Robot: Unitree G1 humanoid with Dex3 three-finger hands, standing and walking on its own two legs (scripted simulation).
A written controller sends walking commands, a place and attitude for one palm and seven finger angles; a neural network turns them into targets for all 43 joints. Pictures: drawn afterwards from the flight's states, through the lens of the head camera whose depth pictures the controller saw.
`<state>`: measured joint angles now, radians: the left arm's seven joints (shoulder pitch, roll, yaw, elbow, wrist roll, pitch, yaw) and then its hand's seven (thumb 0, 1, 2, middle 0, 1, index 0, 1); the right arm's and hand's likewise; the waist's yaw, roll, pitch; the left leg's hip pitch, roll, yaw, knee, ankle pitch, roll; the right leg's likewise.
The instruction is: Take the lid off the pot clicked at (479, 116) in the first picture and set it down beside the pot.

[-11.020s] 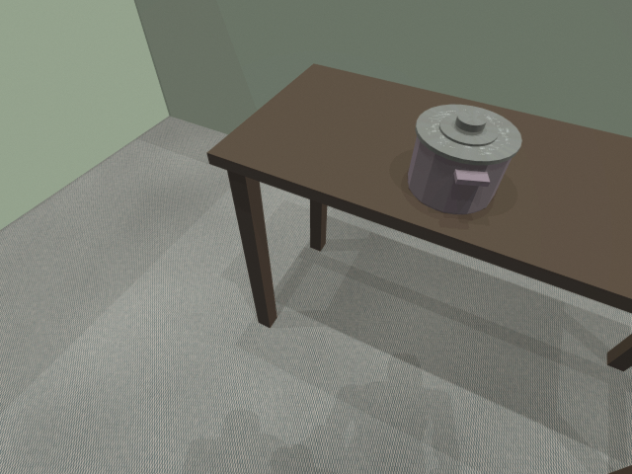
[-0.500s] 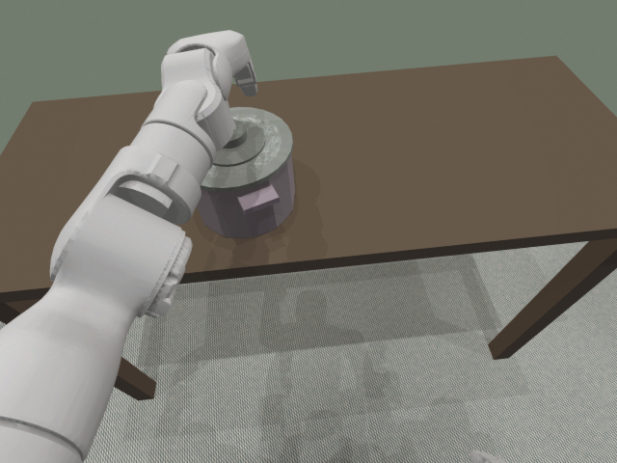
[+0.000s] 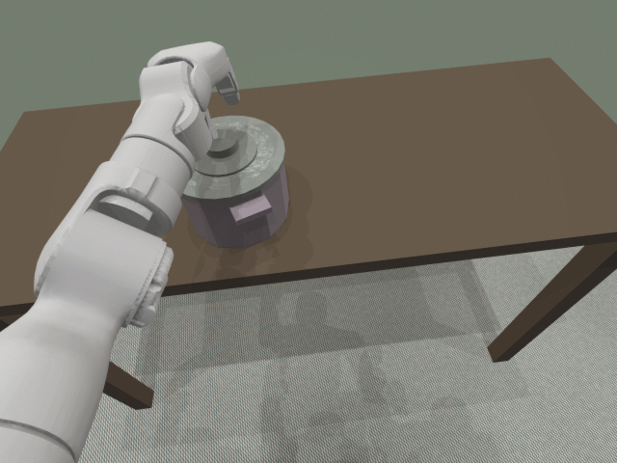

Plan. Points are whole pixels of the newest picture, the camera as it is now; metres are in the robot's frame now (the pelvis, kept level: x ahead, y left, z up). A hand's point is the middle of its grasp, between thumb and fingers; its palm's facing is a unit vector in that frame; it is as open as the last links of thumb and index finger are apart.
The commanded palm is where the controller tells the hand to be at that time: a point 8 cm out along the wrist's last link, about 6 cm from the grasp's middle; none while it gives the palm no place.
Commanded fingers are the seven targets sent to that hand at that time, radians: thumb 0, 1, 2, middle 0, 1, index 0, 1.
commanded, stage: lower the open fingers around the knob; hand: left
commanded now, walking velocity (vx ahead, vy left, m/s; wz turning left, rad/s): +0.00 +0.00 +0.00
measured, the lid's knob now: (220, 143) +0.53 +0.09 +0.13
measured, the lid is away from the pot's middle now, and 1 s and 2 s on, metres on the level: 0.00 0.00 0.00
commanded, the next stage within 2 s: none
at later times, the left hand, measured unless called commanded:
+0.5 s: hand (213, 134) +0.48 +0.09 +0.18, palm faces -0.38 -0.10 -0.92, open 10.1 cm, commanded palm +0.50 +0.09 +0.23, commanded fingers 0.00 -0.36 1.59 -0.85 -0.08 -0.85 -0.08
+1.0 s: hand (219, 135) +0.50 +0.08 +0.16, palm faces -0.39 -0.11 -0.92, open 10.1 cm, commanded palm +0.51 +0.09 +0.21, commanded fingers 0.00 -0.36 1.59 -0.85 -0.08 -0.85 -0.08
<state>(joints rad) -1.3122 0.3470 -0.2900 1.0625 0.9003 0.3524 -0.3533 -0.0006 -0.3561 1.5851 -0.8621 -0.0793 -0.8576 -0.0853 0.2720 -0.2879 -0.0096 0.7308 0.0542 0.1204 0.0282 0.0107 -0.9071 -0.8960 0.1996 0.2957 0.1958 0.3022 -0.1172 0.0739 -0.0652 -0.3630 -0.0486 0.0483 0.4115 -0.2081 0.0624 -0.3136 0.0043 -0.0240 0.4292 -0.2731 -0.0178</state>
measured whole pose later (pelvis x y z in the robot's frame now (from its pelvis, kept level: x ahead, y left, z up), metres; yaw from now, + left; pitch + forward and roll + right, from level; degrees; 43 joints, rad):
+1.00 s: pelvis -0.01 +0.01 +0.00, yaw +0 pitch +12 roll +0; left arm -1.41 0.30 -0.31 1.27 0.89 0.38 -0.36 0.00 -0.35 1.59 -0.91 -0.11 -0.86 -0.09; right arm 0.31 -0.29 0.00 0.78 0.05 0.10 0.01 0.01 -0.91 -0.90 0.20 0.30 0.20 0.30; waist -0.17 0.05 -0.09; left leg -0.45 -0.05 0.05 0.46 -0.22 0.07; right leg -0.40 0.00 -0.02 0.48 -0.28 -0.01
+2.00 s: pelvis -0.01 +0.00 -0.01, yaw +0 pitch +12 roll +0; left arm -1.40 0.31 -0.32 1.26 0.88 0.39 -0.37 0.00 -0.35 1.59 -0.89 -0.10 -0.86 -0.09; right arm 0.29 -0.29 0.01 0.76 0.06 0.13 0.00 0.01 -0.91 -0.90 0.20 0.30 0.20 0.30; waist -0.17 0.05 -0.09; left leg -0.46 -0.05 0.05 0.48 -0.23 0.07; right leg -0.40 0.01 -0.02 0.49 -0.29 -0.01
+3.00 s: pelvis +0.00 +0.00 +0.00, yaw +0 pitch +12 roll +0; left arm -1.36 0.30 -0.32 1.22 0.86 0.38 -0.36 0.00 0.13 0.92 -0.48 -0.99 -0.56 -1.01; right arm 0.28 -0.28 0.00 0.76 0.06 0.13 0.01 0.01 -0.91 -0.90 0.20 0.30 0.20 0.30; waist -0.15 0.06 -0.09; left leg -0.44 -0.05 0.05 0.46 -0.23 0.07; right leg -0.38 0.01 -0.02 0.47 -0.29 -0.01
